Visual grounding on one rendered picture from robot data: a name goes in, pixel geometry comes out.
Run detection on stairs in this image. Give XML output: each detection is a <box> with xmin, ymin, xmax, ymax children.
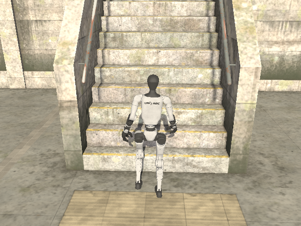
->
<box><xmin>83</xmin><ymin>0</ymin><xmax>230</xmax><ymax>173</ymax></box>

